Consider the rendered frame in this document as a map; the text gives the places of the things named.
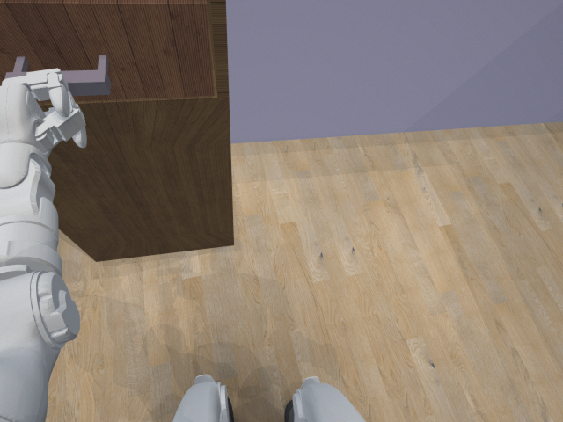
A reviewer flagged cabinet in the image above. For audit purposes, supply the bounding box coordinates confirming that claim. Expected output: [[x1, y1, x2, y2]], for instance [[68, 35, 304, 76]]
[[38, 0, 234, 262]]

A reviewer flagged drawer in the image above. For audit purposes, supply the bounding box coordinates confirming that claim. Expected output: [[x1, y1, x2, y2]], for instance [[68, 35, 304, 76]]
[[0, 0, 215, 103]]

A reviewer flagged robot shin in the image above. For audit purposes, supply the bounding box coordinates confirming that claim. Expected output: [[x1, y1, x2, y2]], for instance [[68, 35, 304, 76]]
[[194, 375, 217, 385], [294, 376, 320, 422]]

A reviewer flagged robot left upper arm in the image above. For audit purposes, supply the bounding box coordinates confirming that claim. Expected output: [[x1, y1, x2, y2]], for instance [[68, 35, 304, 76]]
[[0, 271, 80, 422]]

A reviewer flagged robot left hand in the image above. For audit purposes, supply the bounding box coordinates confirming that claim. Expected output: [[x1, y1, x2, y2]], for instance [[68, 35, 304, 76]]
[[0, 68, 87, 159]]

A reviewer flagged handle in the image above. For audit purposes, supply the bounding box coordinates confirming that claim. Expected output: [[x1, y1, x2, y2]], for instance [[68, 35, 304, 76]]
[[5, 55, 111, 96]]

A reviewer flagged robot left shin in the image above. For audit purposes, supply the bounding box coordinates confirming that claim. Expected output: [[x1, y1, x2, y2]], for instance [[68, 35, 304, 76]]
[[194, 375, 217, 385]]

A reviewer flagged robot right shin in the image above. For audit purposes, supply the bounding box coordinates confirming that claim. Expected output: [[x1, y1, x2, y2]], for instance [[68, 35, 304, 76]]
[[294, 376, 320, 422]]

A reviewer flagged robot left forearm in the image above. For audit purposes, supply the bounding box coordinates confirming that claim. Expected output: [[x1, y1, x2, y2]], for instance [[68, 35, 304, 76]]
[[0, 142, 62, 280]]

